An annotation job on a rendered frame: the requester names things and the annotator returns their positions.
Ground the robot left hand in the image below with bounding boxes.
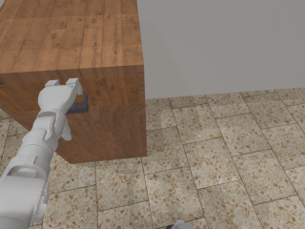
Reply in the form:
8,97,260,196
37,77,83,141

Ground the left robot forearm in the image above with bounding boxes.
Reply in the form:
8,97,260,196
0,108,66,184

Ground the left robot upper arm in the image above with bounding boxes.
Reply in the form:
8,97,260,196
0,176,51,229

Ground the drawer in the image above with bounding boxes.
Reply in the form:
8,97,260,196
0,75,139,113

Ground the handle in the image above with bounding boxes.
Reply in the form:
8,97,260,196
66,94,89,115

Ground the cabinet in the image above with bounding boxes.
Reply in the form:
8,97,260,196
0,0,148,164

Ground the right robot shin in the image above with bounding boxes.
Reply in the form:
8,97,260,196
173,220,185,226

